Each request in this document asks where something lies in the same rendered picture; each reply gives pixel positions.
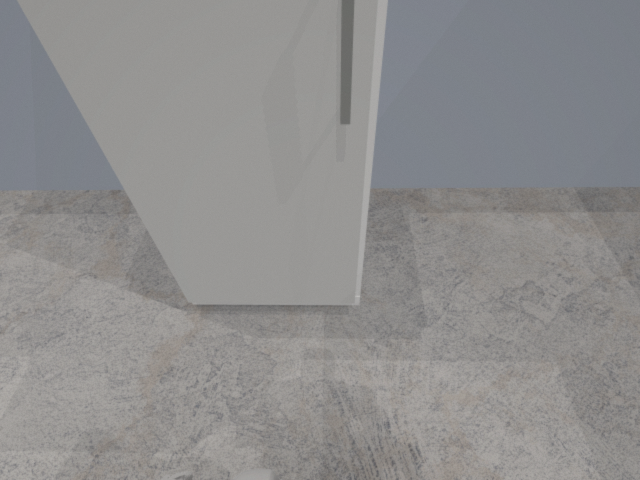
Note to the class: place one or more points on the fridge door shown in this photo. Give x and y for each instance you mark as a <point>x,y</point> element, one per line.
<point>221,120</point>

